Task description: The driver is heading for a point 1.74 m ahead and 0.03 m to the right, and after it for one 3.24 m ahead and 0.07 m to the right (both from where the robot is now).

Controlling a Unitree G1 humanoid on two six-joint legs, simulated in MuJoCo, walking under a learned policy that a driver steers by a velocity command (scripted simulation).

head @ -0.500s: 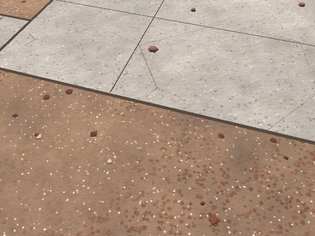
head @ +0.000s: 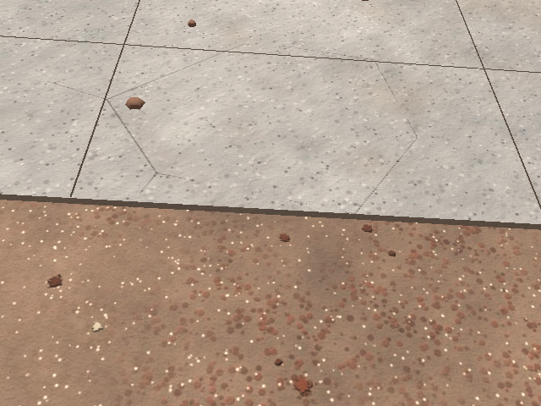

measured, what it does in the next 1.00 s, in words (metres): steps on the spot: right foot, then left foot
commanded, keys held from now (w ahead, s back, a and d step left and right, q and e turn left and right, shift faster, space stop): e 0.28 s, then no key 0.30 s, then q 0.24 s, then w+q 0.18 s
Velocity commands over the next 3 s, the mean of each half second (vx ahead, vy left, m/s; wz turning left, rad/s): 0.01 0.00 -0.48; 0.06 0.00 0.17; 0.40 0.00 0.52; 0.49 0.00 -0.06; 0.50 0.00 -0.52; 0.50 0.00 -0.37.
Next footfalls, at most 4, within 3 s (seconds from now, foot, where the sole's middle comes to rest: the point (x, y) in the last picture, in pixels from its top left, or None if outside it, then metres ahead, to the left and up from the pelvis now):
0.30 right None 0.02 -0.15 -0.78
0.68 left None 0.08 0.08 -0.78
1.20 left None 0.17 0.13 -0.78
1.72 right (257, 379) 0.54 0.01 -0.78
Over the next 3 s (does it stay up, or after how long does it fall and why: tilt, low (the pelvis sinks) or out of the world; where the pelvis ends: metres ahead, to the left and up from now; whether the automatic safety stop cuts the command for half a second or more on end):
stays up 1.03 0.03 0.01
